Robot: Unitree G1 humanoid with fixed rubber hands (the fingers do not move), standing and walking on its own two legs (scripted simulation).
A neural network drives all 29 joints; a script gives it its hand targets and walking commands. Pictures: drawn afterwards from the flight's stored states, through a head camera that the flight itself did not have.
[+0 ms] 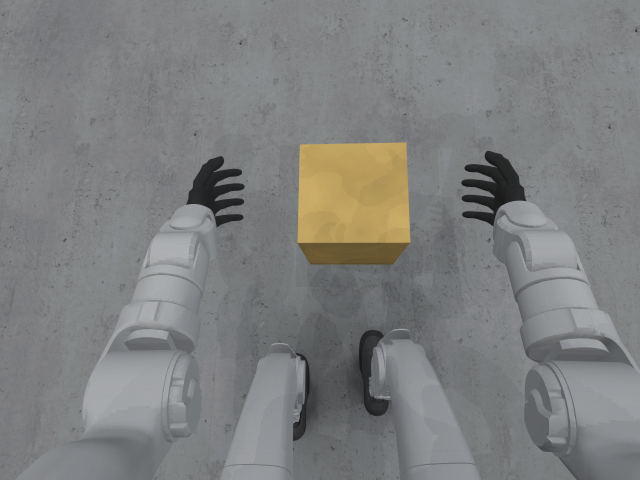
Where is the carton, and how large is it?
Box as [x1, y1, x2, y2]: [297, 143, 409, 264]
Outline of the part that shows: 405,143 300,144 297,242 310,263 392,264 409,243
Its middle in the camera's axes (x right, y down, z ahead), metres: +0.07 -0.06 +0.93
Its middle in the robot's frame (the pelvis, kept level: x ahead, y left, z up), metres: +0.55 -0.04 -0.51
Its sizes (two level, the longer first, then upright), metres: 0.224 0.214 0.291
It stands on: the floor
